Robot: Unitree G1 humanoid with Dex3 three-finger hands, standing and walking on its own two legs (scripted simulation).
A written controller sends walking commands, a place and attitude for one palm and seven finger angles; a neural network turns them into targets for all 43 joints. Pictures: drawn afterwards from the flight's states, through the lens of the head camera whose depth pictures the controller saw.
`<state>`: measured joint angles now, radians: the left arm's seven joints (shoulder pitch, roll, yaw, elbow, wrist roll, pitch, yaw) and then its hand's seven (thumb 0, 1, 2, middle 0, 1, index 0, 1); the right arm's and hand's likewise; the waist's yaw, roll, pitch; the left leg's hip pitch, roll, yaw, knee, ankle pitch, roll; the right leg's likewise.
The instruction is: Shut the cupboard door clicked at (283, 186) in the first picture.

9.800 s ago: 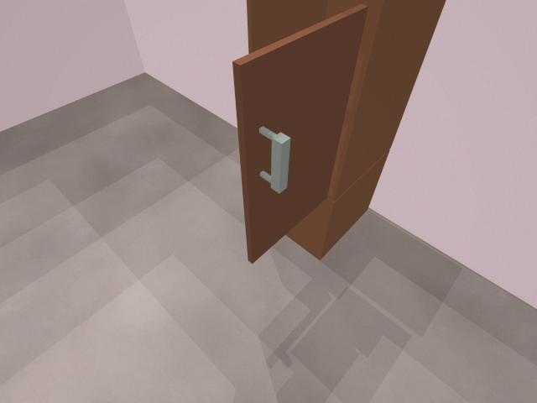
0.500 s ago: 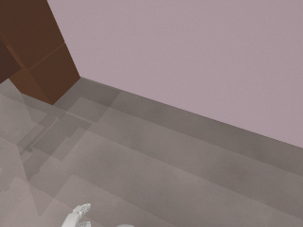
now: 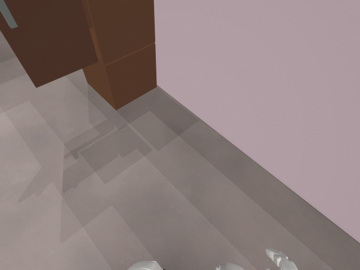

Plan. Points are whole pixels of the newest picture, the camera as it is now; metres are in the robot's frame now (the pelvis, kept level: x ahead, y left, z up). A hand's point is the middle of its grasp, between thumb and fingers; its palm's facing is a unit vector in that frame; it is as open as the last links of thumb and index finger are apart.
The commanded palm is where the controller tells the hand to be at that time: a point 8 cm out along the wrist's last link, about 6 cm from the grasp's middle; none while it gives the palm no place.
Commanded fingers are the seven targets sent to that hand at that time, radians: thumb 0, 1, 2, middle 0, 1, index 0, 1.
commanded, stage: walk to a spot facing it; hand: left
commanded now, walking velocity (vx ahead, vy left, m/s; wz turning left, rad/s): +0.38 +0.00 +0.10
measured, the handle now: (1, 6) +0.88 +0.78 +0.06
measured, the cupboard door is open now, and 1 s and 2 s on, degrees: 89 89 89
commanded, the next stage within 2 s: turn to face it in 0.84 s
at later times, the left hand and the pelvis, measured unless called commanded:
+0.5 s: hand (151, 173) +0.39 +0.13 -0.15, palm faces -0.02 -0.98 -0.17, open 7.4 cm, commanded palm none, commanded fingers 0.00 0.90 0.90 -0.20 -0.30 -0.20 -0.30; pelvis +0.24 -0.04 -0.01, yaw +3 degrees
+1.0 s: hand (140, 195) +0.32 +0.15 -0.18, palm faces +0.31 -0.94 -0.13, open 7.3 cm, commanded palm none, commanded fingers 0.00 0.90 0.90 -0.20 -0.30 -0.20 -0.30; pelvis +0.46 +0.03 -0.01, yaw +13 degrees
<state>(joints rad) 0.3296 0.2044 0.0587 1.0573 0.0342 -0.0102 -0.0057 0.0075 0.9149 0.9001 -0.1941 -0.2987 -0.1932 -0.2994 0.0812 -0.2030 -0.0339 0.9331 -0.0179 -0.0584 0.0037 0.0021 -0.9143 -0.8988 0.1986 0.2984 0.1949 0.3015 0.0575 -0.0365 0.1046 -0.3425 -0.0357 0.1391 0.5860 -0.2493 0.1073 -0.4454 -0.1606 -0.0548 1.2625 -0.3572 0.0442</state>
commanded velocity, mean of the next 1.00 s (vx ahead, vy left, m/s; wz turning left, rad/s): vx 0.32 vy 0.00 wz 0.25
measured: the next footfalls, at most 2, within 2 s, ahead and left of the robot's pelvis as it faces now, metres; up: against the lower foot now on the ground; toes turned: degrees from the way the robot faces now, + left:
right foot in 0.46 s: +0.34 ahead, -0.13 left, +0.00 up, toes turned -4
left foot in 0.96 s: +0.57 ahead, +0.12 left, +0.00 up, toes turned +20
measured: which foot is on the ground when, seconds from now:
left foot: down 0.00-0.48, up 0.50-0.94, down 0.96-1.00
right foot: up 0.00-0.44, down 0.46-0.94, up 0.96-1.00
